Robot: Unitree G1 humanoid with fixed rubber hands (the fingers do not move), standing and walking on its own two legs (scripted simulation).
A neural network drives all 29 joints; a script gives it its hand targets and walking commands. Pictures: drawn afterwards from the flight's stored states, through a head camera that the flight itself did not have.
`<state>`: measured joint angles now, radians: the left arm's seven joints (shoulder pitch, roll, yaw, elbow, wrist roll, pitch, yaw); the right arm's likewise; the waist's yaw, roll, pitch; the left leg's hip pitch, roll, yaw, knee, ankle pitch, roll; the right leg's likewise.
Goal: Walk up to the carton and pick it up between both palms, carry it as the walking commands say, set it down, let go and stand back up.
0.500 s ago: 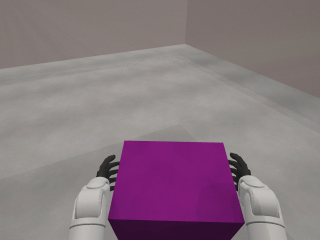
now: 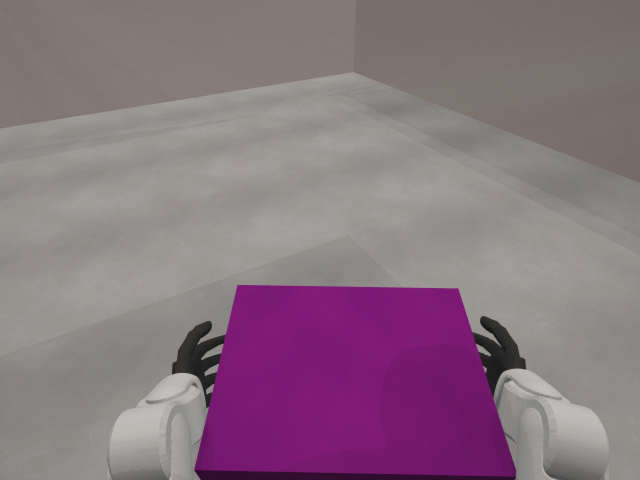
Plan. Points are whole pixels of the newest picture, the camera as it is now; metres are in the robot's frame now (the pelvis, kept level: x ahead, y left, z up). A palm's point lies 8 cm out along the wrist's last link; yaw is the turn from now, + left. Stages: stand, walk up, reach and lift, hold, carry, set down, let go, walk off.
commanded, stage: carry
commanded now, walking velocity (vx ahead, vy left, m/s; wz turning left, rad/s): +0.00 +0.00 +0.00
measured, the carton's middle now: (345, 415) +0.22 -0.01 +0.03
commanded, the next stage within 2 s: none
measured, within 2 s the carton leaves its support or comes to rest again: neither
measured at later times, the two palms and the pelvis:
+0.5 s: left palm (162, 456) +0.14 +0.18 +0.09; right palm (521, 451) +0.15 -0.18 +0.09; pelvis -0.07 +0.01 +0.00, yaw -1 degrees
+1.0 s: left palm (166, 475) +0.13 +0.17 +0.09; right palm (537, 472) +0.13 -0.18 +0.08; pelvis -0.09 +0.00 +0.00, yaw -1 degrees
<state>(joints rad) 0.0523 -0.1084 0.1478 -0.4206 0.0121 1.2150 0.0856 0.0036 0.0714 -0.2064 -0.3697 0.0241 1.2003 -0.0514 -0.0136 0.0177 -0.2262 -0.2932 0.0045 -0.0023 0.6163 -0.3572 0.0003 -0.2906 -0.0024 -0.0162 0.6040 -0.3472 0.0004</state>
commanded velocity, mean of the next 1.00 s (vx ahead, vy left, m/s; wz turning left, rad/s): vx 0.00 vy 0.00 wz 0.00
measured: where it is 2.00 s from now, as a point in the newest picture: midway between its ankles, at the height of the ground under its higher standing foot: outside the picture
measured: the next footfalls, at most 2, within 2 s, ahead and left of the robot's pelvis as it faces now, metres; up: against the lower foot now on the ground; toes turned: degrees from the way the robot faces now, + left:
right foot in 2.00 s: +0.06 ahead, -0.09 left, +0.00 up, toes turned +4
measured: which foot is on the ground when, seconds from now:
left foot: down 0.00-1.00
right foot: down 0.00-1.00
